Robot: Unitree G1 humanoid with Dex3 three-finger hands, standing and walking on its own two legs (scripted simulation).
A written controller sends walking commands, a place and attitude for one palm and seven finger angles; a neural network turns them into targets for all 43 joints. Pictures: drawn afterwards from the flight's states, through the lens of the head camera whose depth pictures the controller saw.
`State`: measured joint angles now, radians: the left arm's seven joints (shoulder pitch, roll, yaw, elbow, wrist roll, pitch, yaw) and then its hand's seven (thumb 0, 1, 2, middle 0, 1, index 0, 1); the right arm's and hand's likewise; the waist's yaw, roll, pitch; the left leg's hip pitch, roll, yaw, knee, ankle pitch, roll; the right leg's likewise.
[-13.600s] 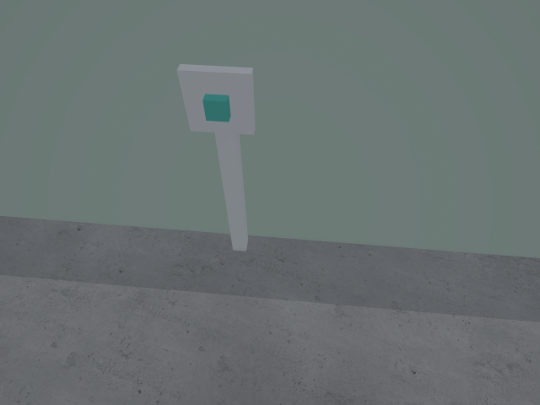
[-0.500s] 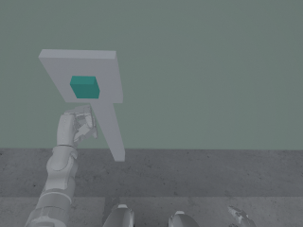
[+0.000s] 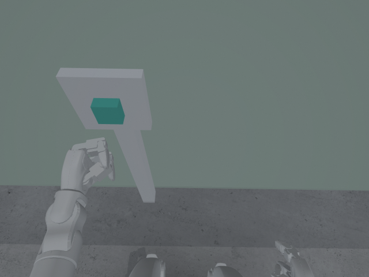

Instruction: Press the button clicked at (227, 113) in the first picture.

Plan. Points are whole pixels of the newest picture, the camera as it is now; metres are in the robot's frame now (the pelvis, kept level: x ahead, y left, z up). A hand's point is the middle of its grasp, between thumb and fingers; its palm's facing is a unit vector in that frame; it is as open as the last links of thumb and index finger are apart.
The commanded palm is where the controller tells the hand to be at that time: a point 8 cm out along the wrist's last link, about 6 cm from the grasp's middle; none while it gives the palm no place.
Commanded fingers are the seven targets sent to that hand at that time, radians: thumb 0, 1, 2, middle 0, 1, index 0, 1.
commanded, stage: draw the hand back to the body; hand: left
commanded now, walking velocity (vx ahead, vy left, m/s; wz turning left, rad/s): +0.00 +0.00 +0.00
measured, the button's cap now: (109, 110) +0.47 +0.20 +0.07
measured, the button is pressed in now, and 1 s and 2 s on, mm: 0 0 0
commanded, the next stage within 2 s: step back with the hand held close in 1.32 s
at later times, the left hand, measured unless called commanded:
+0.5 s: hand (60, 185) +0.25 +0.21 +0.13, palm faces +0.19 -0.95 -0.25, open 3.1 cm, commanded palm +0.21 +0.26 +0.16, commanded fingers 0.00 0.90 0.90 -1.30 -1.50 -1.30 -1.50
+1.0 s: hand out of the picture +0.22 +0.25 +0.22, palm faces +0.40 -0.83 -0.39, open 3.1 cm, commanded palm +0.16 +0.29 +0.25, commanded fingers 0.00 0.90 0.90 -1.30 -1.50 -1.30 -1.50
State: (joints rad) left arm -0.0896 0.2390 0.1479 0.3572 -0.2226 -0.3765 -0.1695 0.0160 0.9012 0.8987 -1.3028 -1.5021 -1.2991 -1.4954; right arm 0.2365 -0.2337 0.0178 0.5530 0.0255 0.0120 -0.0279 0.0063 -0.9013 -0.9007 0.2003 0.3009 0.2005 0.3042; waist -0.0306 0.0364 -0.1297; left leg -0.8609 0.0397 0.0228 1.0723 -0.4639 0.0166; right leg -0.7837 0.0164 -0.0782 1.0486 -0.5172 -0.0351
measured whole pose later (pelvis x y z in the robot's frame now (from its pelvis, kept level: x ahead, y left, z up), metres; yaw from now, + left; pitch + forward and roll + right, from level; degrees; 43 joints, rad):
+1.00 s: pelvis +0.04 +0.01 +0.08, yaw +1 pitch -3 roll +0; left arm 0.52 0.33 0.25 -0.45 -0.07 -0.03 0.11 0.01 0.89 0.90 -1.31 -1.50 -1.30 -1.49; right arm 0.20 -0.23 0.04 0.59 0.00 -0.07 -0.07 0.01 -0.90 -0.90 0.20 0.30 0.20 0.30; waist 0.07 0.07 -0.01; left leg -0.14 -0.01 0.05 0.46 -0.26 0.03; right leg -0.06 0.00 -0.05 0.42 -0.30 -0.01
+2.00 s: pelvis -0.03 +0.03 +0.07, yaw +0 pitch +0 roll -1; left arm 0.63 0.40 0.36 -0.58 -0.04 -0.18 0.14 0.01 0.89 0.90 -1.31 -1.50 -1.30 -1.49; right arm 0.19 -0.22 0.00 0.52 0.01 0.00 -0.08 0.01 -0.90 -0.90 0.20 0.30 0.20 0.30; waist 0.00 0.03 0.03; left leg -0.36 -0.01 0.06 0.53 -0.18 0.06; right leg -0.29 -0.01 -0.04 0.52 -0.23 0.01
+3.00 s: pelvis -0.22 +0.02 +0.06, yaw -1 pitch +1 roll -2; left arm 0.59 0.45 0.38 -0.58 -0.06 -0.19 0.12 0.01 0.89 0.90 -1.31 -1.50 -1.31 -1.49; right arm 0.17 -0.21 -0.01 0.56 -0.02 -0.04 -0.06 0.01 -0.90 -0.90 0.20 0.30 0.20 0.30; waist -0.04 0.00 0.01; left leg -0.50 0.00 -0.01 0.42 -0.02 0.03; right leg -0.25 0.08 0.00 0.58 -0.45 -0.03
